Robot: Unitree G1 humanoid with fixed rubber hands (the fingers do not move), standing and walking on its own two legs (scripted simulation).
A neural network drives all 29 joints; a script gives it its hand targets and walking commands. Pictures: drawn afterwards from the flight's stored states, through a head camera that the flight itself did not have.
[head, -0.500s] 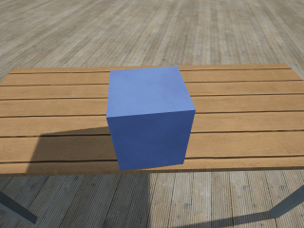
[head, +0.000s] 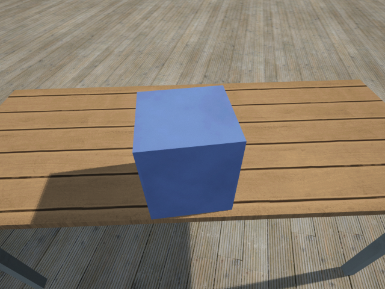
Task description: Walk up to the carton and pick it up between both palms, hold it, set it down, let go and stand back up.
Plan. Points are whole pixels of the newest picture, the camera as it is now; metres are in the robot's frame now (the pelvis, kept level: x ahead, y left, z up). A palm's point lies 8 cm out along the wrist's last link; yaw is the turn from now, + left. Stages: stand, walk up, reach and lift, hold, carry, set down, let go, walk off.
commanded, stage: walk up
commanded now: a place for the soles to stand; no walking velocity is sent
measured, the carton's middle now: (186, 153) +0.44 +0.04 +0.04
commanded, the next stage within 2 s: reach and lift in 0.32 s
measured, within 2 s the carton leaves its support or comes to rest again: neither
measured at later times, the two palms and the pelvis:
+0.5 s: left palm out of the picture +0.15 +0.25 -0.10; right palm out of the picture +0.13 -0.24 -0.12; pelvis -0.01 +0.01 -0.01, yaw -1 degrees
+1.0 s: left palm (88, 283) +0.17 +0.23 -0.05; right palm out of the picture +0.15 -0.23 -0.06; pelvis +0.02 -0.02 +0.02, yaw +0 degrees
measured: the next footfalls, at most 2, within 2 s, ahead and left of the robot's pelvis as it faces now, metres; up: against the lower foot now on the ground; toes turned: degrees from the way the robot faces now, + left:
none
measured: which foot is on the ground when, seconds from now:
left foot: down 0.00-1.00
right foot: down 0.00-1.00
